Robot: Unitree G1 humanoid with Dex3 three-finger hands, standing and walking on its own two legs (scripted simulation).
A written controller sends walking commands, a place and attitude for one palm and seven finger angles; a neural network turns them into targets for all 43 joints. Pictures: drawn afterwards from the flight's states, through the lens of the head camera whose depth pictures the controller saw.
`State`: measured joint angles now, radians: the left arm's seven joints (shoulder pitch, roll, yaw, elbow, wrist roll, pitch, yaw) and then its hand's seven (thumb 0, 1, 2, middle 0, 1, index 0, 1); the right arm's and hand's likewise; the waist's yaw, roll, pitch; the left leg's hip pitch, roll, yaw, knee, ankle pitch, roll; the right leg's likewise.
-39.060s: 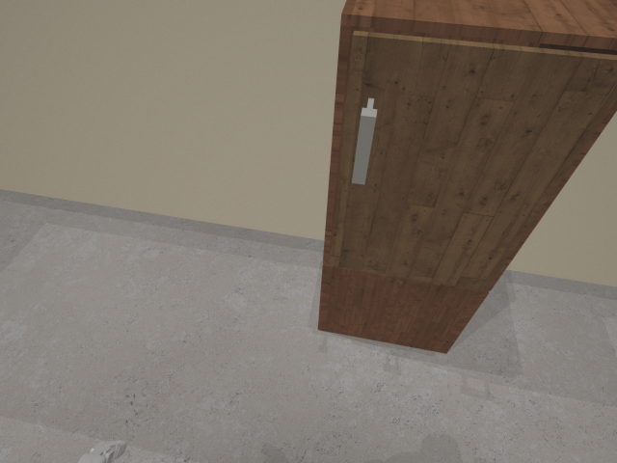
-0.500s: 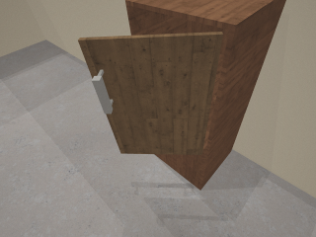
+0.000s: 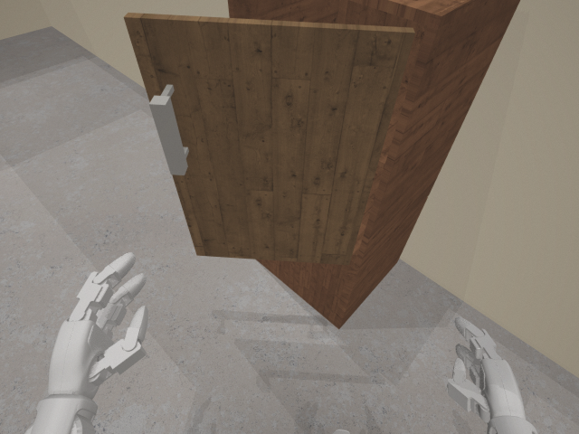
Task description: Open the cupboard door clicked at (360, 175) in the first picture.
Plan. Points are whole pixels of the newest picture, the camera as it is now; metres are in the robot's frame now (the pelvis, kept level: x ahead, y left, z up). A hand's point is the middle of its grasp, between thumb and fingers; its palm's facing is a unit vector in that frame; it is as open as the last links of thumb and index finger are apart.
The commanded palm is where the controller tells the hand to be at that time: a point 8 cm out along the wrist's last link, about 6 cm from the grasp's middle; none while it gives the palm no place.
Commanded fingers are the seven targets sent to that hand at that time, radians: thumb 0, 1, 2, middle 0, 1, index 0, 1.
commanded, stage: raise the hand with hooked fingers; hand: left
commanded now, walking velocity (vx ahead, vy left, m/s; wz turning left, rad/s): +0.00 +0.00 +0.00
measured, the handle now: (174, 130) +0.57 +0.22 +0.11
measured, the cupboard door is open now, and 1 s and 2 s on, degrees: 40 40 40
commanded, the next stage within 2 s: move the hooked fingers beside the handle in 1.78 s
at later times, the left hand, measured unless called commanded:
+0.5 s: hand (92, 336) +0.23 +0.26 +0.04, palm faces -0.05 -1.00 -0.04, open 11.0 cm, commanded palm +0.19 +0.31 +0.05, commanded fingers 0.00 -0.08 0.48 -0.27 -0.93 -0.27 -0.93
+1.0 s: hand (43, 275) +0.28 +0.30 +0.11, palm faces +0.05 -1.00 -0.08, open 13.7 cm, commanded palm +0.24 +0.35 +0.11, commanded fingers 0.00 -0.50 0.30 -0.30 -1.20 -0.30 -1.20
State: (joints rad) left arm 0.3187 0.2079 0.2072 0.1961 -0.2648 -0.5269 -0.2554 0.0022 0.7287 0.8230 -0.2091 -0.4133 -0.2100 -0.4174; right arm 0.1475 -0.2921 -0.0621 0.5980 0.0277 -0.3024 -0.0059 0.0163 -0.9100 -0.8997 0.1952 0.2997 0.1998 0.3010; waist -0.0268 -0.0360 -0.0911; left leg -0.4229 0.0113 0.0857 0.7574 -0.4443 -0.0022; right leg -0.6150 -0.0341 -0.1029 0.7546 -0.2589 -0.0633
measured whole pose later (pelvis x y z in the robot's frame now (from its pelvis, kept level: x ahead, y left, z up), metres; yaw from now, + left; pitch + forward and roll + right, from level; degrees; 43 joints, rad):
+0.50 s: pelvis -0.01 +0.04 -0.02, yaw +1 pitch +9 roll -1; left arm 0.27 0.31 0.26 0.05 -0.33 -0.22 -0.38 0.00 0.14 0.58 -0.25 -0.78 -0.25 -0.79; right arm 0.30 -0.19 0.09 0.56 0.03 -0.25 -0.04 0.02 -0.90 -0.90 0.20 0.30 0.21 0.30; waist -0.02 0.02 -0.08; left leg -0.56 -0.01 0.06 0.92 -0.52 0.06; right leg -0.71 -0.06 -0.11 0.84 -0.28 -0.01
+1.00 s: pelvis +0.02 +0.04 +0.01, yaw +2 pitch +5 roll -2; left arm 0.05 0.40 0.38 0.17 -0.34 -0.14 -0.44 -0.01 -0.42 0.34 -0.29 -1.14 -0.29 -1.15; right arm 0.25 -0.28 0.07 0.56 0.04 -0.28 -0.07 0.02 -0.90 -0.90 0.20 0.30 0.20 0.30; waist 0.03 0.03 -0.06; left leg -0.36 -0.01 0.03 0.75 -0.47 0.04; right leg -0.50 -0.04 -0.14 0.68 -0.26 -0.01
